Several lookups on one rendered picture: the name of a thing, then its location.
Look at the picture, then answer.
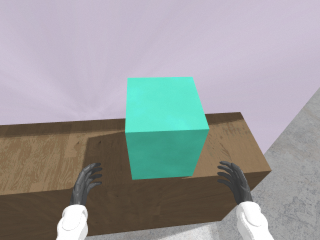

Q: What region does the robot left hand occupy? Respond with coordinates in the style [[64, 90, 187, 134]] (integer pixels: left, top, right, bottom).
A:
[[69, 162, 103, 206]]

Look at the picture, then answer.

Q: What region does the robot right forearm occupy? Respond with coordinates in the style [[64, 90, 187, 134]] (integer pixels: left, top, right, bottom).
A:
[[236, 201, 274, 240]]

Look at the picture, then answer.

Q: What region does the robot left forearm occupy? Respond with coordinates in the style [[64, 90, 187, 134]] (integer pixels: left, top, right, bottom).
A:
[[56, 204, 88, 240]]

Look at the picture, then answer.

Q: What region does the robot right hand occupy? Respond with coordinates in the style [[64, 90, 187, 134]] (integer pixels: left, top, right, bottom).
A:
[[217, 161, 253, 205]]

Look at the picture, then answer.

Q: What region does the pedestal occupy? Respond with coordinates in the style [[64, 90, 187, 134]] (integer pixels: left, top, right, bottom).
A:
[[0, 112, 272, 240]]

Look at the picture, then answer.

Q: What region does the carton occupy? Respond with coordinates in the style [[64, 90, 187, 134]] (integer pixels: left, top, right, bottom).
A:
[[125, 77, 210, 180]]

